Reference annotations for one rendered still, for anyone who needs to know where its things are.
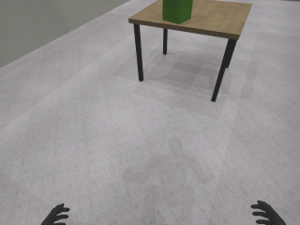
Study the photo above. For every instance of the robot left hand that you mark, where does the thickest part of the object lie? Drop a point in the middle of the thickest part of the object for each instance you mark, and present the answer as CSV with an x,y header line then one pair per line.
x,y
52,217

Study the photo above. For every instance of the table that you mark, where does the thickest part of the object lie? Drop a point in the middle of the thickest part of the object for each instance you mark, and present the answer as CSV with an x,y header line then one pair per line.
x,y
222,19

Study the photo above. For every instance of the carton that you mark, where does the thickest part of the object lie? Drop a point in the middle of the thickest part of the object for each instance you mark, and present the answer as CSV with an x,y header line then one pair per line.
x,y
176,11

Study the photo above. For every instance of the robot right hand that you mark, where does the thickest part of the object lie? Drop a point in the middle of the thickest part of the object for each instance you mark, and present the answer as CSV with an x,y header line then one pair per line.
x,y
270,213

